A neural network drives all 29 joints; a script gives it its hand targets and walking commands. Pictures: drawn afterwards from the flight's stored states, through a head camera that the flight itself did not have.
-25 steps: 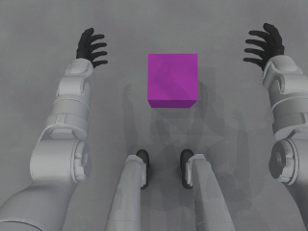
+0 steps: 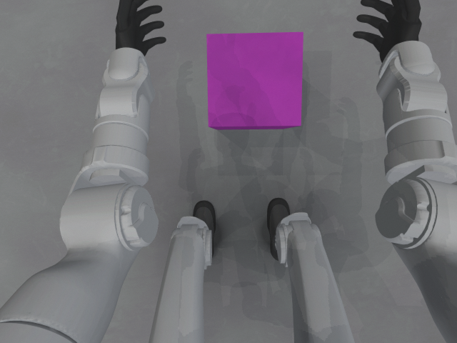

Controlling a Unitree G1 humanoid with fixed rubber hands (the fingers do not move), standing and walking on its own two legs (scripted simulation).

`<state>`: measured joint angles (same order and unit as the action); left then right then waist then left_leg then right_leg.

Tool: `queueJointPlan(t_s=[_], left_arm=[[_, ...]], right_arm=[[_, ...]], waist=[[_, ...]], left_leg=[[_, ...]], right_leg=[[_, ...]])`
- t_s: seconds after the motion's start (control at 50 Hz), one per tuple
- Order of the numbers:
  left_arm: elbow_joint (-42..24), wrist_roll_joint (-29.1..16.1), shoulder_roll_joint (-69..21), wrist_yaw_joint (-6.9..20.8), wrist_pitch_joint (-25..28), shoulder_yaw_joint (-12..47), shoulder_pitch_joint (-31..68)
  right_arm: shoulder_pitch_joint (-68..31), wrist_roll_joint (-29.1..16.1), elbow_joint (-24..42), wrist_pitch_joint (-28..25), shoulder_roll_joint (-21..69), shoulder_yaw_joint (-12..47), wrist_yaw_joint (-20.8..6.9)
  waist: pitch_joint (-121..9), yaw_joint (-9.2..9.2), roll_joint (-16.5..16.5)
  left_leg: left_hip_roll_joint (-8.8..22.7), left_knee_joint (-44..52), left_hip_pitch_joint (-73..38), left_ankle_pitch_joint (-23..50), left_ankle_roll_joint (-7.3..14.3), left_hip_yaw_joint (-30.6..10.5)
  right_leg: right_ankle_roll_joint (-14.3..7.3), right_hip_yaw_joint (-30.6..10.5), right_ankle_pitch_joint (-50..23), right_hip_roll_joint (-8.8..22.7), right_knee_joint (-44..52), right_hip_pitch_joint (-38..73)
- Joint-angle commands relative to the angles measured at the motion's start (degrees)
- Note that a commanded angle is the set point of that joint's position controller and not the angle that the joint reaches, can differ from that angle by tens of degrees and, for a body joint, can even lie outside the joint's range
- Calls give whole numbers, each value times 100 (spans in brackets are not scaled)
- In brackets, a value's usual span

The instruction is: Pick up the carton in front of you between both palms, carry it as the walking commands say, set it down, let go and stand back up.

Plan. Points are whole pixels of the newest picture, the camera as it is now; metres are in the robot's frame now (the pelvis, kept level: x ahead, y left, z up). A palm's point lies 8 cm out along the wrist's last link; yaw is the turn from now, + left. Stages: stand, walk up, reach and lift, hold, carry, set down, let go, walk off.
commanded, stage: reach and lift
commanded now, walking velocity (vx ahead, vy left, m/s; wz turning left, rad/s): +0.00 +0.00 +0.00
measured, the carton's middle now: (251, 90) +0.52 -0.04 -0.49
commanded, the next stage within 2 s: none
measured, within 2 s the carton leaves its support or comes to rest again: leaves its support in 1.54 s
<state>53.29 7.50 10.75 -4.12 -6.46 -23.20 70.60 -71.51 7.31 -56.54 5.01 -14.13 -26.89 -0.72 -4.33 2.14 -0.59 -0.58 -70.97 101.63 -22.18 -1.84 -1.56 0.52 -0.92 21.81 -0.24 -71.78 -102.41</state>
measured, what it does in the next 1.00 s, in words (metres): lowers itself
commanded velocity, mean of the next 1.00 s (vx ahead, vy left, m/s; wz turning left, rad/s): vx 0.00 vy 0.00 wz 0.00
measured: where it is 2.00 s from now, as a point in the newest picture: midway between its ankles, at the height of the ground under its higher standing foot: (240, 241)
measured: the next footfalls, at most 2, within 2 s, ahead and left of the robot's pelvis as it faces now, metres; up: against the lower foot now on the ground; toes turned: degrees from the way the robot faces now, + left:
none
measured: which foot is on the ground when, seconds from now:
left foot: down 0.00-1.00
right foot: down 0.00-1.00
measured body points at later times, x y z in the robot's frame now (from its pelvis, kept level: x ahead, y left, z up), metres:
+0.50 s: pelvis -0.06 +0.01 -0.21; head +0.32 -0.01 +0.02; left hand +0.53 +0.15 -0.38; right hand +0.52 -0.22 -0.38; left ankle +0.05 +0.13 -0.58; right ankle +0.05 -0.12 -0.58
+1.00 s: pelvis -0.05 +0.00 -0.25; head +0.33 -0.02 -0.02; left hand +0.53 +0.14 -0.42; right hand +0.52 -0.21 -0.42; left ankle +0.05 +0.13 -0.58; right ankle +0.05 -0.12 -0.58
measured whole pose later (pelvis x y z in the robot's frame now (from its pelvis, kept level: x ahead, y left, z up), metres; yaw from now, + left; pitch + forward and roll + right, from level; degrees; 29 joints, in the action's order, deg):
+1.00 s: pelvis -0.05 +0.00 -0.25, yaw +0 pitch +36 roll +2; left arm 66.8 -10.6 18.9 -7.7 -5.1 -7.0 91.1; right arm -92.7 -11.5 -70.4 4.4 -24.8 -4.4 3.9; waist 24.9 1.8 -1.3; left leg -2.5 -126.9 127.2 -35.7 -3.2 -1.4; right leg 1.1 -2.2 35.2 -1.3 -127.7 -128.4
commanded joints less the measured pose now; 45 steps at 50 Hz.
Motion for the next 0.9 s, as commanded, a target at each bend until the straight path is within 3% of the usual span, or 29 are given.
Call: queueJointPlan(t_s=[0.0,0.16,0.24,0.36,0.44,0.56,0.6,0.68,0.76,0.88], left_arm=[[-447,-97,417,-71,183,147,982],[-675,-1137,1038,-423,96,1082,1785],[-751,-1565,1311,-521,-68,1399,2415],[-54,-1812,1550,-508,-245,1548,3288],[570,-1790,1607,-410,-170,1525,3592],[931,-1792,1827,-299,63,1529,3987],[849,-1881,1946,-309,143,1622,4153],[634,-2014,1774,-393,225,1840,4219],[364,-2146,1610,-436,240,1933,3994],[790,-1923,1467,-391,212,1675,3364]], right_arm=[[-825,-78,428,-198,-649,35,78],[-1780,-1255,619,-174,-1469,1146,346],[-2351,-1663,644,-3,-1813,1540,444],[-3197,-1861,-15,215,-1967,1801,496],[-3529,-1786,-574,175,-1905,1858,459],[-3985,-1759,-858,-29,-1981,1958,463],[-4180,-1831,-703,-99,-2069,2018,506],[-4259,-2047,-548,-194,-2166,2159,515],[-3959,-2057,-581,-192,-2072,2251,533],[-3483,-1920,-951,-143,-1702,2208,488]], waist=[[-5207,111,-125],[-6632,106,-18],[-6862,133,-21],[-5675,114,25],[-4735,73,35],[-4283,25,105],[-4531,75,120],[-4951,108,-155],[-5263,171,-41],[-4252,17,107]], left_leg=[[-414,-770,-1977,2721,-143,248],[-400,-2544,-2123,2711,-110,324],[-387,-3125,-2270,2007,-86,412],[-273,-3598,-1621,493,-53,447],[-206,-3932,-1134,96,-53,418],[-162,-4477,-776,319,-69,432],[-157,-4642,-931,505,-63,443],[-213,-4927,-1303,1147,-117,505],[-291,-5014,-1235,1434,-128,559],[-332,-4882,-564,992,-121,559]], right_leg=[[193,89,-3226,-318,-675,2440],[214,245,-2952,-292,-2378,2076],[215,407,-2146,-272,-2935,1765],[201,416,-619,-108,-3385,1101],[169,321,-202,-31,-3679,782],[166,191,-575,-17,-4212,1016],[182,205,-832,-32,-4365,1137],[130,173,-1427,-73,-4610,1324],[119,177,-1927,-89,-4731,1755],[152,152,-1423,-106,-4641,1238]])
